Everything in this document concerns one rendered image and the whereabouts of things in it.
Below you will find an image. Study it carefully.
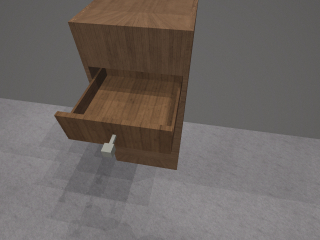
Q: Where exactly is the handle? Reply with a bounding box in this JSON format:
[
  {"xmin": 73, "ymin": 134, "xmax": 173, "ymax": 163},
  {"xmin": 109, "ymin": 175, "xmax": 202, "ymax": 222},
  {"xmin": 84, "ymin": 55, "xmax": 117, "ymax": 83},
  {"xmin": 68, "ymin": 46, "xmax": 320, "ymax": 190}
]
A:
[{"xmin": 101, "ymin": 134, "xmax": 117, "ymax": 158}]

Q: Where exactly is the drawer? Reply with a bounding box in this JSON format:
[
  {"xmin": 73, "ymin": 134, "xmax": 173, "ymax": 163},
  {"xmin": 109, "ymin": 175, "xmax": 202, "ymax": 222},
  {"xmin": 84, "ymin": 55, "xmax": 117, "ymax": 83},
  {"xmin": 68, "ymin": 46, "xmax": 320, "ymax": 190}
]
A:
[{"xmin": 54, "ymin": 68, "xmax": 183, "ymax": 155}]

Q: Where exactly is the cabinet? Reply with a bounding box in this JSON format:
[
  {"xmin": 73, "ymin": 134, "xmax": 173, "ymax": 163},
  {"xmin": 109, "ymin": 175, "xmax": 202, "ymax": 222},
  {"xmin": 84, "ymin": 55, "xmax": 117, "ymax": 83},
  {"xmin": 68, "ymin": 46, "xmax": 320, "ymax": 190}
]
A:
[{"xmin": 68, "ymin": 0, "xmax": 199, "ymax": 170}]

